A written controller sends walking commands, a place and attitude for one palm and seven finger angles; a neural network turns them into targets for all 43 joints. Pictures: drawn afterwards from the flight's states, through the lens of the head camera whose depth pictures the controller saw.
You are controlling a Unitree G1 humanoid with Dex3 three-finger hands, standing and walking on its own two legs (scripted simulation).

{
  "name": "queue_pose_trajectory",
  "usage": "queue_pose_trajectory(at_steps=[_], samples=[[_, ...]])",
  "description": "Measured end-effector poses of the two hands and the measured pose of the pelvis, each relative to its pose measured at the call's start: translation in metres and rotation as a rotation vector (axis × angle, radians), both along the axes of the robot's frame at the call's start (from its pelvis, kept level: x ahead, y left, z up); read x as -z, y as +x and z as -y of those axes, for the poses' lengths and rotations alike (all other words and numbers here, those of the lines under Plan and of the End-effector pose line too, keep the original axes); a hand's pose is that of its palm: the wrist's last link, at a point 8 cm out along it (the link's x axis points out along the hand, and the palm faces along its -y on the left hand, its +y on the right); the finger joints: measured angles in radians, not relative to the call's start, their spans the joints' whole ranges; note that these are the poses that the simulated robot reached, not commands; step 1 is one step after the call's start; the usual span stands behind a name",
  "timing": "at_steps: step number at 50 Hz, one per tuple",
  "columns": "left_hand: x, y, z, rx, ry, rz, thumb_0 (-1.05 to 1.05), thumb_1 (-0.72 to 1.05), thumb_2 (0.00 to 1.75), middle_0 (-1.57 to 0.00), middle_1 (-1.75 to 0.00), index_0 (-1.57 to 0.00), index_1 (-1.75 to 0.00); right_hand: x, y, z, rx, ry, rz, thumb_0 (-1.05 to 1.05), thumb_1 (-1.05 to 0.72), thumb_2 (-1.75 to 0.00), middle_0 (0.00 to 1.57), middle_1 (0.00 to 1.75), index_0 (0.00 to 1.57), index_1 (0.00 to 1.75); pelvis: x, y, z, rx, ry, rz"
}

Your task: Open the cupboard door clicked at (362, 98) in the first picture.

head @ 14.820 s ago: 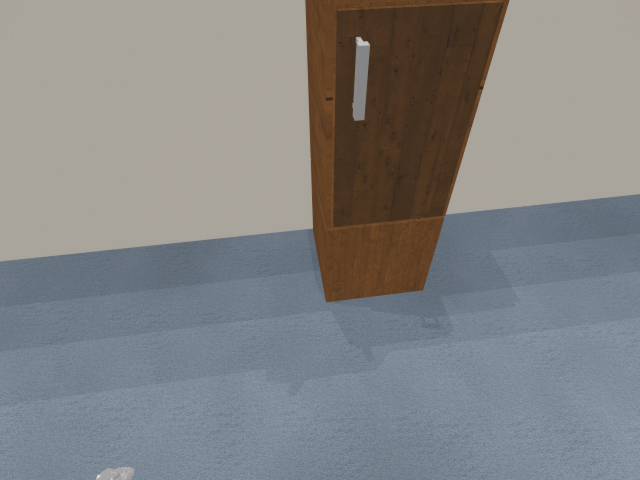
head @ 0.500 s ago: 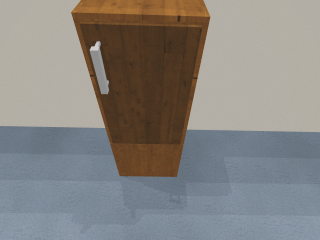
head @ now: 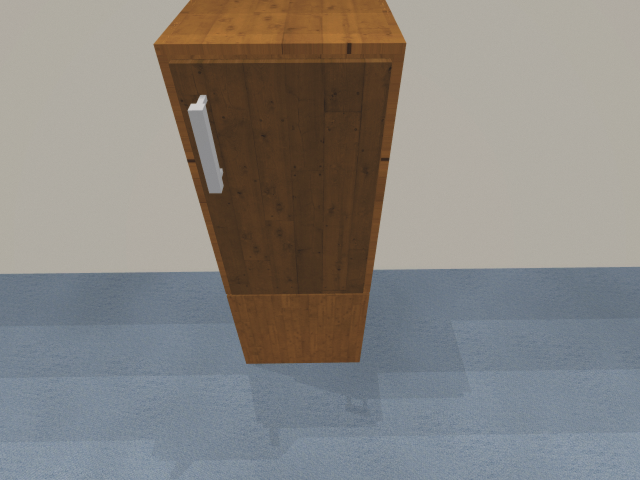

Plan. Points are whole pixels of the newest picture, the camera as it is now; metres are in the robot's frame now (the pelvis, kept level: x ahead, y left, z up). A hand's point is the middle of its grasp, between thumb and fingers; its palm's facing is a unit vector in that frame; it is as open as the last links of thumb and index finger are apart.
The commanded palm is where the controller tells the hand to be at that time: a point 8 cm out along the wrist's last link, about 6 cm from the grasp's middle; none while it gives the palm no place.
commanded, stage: look again from close up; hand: left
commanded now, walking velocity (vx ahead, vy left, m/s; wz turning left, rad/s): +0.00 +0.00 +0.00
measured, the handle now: (209, 145) +0.61 +0.23 +0.12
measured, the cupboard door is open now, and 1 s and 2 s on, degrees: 0 0 0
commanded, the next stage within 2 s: shuffle to correct the standing spot in 0.02 s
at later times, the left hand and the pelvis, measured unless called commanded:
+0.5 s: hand out of the picture -0.03 +0.14 -0.19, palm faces +0.10 -0.99 -0.13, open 7.4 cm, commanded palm none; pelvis +0.03 -0.01 -0.01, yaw +0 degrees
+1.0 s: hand out of the picture +0.10 +0.16 -0.19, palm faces +0.13 -0.97 -0.19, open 7.3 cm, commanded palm none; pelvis +0.09 -0.01 -0.01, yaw +3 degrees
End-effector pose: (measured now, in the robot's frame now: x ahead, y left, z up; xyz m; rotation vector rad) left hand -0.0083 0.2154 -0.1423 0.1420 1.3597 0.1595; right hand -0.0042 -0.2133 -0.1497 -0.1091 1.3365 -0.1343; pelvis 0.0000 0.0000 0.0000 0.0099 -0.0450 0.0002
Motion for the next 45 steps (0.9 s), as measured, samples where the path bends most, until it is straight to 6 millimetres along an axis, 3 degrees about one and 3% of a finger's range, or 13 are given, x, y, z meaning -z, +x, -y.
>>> queue_pose_trajectory(at_steps=[12, 22, 27, 32, 36, 40, 45], samples=[[0.004, -0.038, 0.024, -0.041, -0.038, -0.068, 0.01, 0.91, 0.9, -0.2, -0.3, -0.19, -0.3, -0.001, -0.024, 0.011, -0.006, 0.002, -0.071, 0.0, -0.91, -0.9, 0.19, 0.3, 0.2, 0.3, 0.0, -0.007, 0.013, -0.012, -0.002, -0.011], [0.015, -0.041, 0.027, -0.098, -0.068, -0.102, 0.01, 0.91, 0.9, -0.2, -0.3, -0.19, -0.3, 0.001, -0.016, 0.014, -0.005, -0.023, -0.102, 0.0, -0.91, -0.9, 0.19, 0.3, 0.2, 0.3, 0.009, 0.016, 0.011, -0.019, -0.011, -0.021], [0.015, -0.016, 0.022, -0.055, -0.066, -0.124, 0.01, 0.91, 0.9, -0.2, -0.3, -0.19, -0.3, 0.001, -0.004, 0.006, 0.034, -0.018, -0.075, 0.0, -0.91, -0.9, 0.19, 0.3, 0.2, 0.3, 0.009, 0.037, 0.009, 0.005, 0.0, -0.032], [0.003, 0.051, 0.02, -0.005, -0.023, -0.031, 0.02, 0.92, 0.9, -0.2, -0.3, -0.19, -0.3, 0.001, -0.006, 0.0, 0.053, 0.031, -0.129, 0.0, -0.91, -0.9, 0.19, 0.3, 0.2, 0.3, 0.004, 0.055, 0.019, -0.004, 0.0, -0.038], [0.003, 0.09, 0.012, -0.035, 0.044, 0.081, 0.03, 0.94, 0.9, -0.2, -0.3, -0.19, -0.3, 0.013, 0.001, 0.006, 0.028, 0.062, -0.204, 0.0, -0.91, -0.9, 0.2, 0.3, 0.2, 0.3, 0.014, 0.072, 0.031, -0.036, 0.008, -0.032], [-0.005, 0.103, 0.015, -0.075, 0.055, 0.116, 0.02, 0.93, 0.9, -0.2, -0.3, -0.19, -0.3, 0.013, 0.039, 0.017, -0.015, 0.041, -0.197, 0.0, -0.91, -0.9, 0.2, 0.3, 0.2, 0.3, 0.008, 0.083, 0.031, -0.068, -0.001, -0.024], [-0.002, 0.101, 0.015, -0.08, 0.036, 0.067, 0.01, 0.94, 0.9, -0.2, -0.3, -0.19, -0.3, 0.002, 0.102, 0.024, -0.036, -0.006, -0.064, 0.01, -0.92, -0.9, 0.19, 0.3, 0.2, 0.3, 0.002, 0.086, 0.026, -0.061, 0.013, -0.023]])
